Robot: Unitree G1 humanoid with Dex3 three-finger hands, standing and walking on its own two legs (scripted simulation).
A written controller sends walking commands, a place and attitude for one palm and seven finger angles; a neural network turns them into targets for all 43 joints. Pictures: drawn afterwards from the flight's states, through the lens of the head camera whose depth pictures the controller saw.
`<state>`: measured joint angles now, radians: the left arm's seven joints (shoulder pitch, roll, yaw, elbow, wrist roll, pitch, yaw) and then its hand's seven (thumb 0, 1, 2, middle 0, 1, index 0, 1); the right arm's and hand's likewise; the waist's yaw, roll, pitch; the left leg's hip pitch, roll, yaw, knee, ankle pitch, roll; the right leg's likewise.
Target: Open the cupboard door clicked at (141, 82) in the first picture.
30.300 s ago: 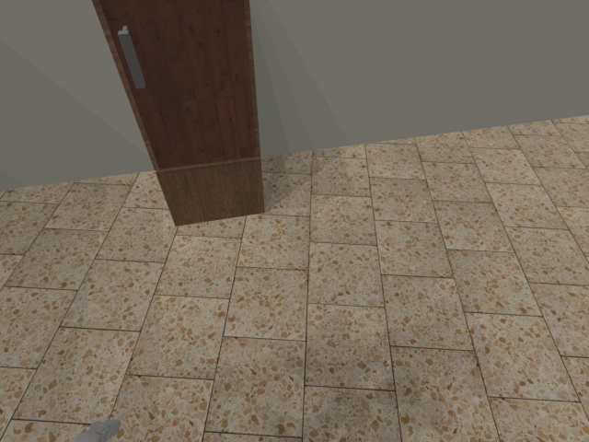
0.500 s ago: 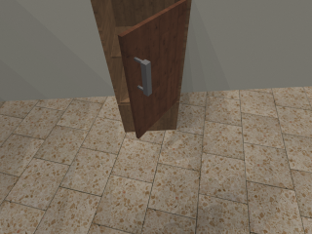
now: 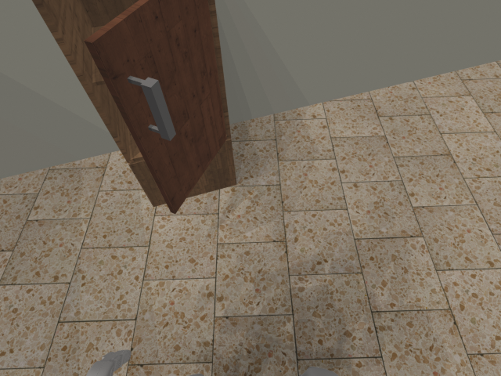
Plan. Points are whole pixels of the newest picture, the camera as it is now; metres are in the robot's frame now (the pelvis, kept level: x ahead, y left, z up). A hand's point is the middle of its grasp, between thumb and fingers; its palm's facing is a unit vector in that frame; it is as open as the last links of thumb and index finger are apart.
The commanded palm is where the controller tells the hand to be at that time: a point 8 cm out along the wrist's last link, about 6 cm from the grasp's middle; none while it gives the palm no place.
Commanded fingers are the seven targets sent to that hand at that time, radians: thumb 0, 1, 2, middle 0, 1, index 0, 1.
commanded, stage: walk to a spot facing it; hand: left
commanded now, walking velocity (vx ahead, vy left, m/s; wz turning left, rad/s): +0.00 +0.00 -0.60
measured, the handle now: (151, 108) +0.61 +0.26 +0.02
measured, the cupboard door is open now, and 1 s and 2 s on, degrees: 48 48 48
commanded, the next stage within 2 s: none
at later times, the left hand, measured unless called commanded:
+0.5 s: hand (171, 346) +0.17 +0.17 -0.17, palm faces -0.29 -0.93 -0.20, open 7.4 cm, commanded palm none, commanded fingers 0.00 0.90 0.90 -0.20 -0.30 -0.20 -0.30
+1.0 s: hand (218, 310) +0.24 +0.09 -0.17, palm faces -0.63 -0.76 -0.19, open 7.4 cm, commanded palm none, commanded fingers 0.00 0.90 0.90 -0.20 -0.30 -0.20 -0.30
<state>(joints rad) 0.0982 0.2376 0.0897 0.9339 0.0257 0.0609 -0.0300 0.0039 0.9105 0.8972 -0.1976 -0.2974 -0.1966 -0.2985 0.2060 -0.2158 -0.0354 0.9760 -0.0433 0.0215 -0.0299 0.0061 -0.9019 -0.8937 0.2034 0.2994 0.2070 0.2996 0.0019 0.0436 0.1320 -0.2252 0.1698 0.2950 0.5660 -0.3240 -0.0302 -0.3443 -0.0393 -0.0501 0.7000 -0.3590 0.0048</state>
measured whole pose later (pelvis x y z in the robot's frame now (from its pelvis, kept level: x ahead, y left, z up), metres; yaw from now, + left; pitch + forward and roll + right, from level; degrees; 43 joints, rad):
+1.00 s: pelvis +0.08 -0.03 +0.00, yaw -40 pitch +2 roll -1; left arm 0.23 0.24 0.07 0.95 0.03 0.05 -0.04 0.01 0.91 0.90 -0.20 -0.30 -0.20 -0.30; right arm 0.21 -0.24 -0.03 0.86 -0.04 -0.04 -0.01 0.01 -0.90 -0.89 0.20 0.30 0.20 0.30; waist -0.01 -0.02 0.06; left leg -0.31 0.06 0.09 0.60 -0.31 0.00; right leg -0.39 0.04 0.09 0.87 -0.49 -0.02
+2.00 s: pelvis +0.32 -0.38 +0.01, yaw -59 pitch +0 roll +0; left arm 0.23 0.19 0.06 1.03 0.03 -0.01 -0.04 0.01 0.91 0.90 -0.20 -0.30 -0.20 -0.30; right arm 0.26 -0.18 -0.03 1.01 -0.04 -0.06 -0.01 0.00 -0.92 -0.89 0.20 0.30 0.21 0.30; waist 0.03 -0.01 0.07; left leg -0.18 0.03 0.13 0.41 -0.23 0.02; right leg -0.54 -0.08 -0.03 1.01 -0.28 -0.01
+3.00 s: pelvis +0.44 -0.73 +0.00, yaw -43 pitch +2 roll +1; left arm 0.14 0.19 0.05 0.91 0.03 0.01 0.02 0.00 0.91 0.90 -0.20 -0.30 -0.20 -0.30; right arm 0.18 -0.25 -0.08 0.96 -0.03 0.06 0.01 0.01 -0.91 -0.89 0.20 0.30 0.20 0.30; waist -0.03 0.01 0.07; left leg -0.53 0.00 0.01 1.06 -0.45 -0.05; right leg -0.29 -0.08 -0.11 0.55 -0.29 0.00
